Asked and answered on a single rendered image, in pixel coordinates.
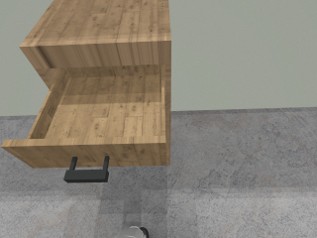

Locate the handle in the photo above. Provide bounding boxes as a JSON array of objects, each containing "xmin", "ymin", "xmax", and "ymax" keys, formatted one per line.
[{"xmin": 63, "ymin": 156, "xmax": 110, "ymax": 183}]

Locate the left robot foot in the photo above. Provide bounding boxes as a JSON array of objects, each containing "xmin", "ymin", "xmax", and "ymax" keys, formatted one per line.
[{"xmin": 140, "ymin": 227, "xmax": 150, "ymax": 238}]

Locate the drawer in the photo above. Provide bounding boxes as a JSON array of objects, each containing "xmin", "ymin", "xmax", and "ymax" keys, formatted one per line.
[{"xmin": 1, "ymin": 63, "xmax": 166, "ymax": 169}]

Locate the cabinet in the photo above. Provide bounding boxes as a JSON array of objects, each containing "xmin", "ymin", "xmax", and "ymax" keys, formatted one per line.
[{"xmin": 19, "ymin": 0, "xmax": 171, "ymax": 165}]

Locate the left robot thigh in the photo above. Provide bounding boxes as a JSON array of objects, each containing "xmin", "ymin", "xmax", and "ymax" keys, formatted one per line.
[{"xmin": 114, "ymin": 227, "xmax": 147, "ymax": 238}]

